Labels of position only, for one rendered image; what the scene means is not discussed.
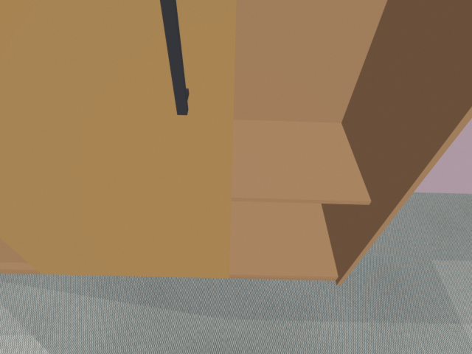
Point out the handle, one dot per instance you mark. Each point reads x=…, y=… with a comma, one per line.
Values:
x=172, y=35

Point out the wardrobe door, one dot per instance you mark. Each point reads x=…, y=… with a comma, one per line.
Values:
x=8, y=255
x=98, y=173

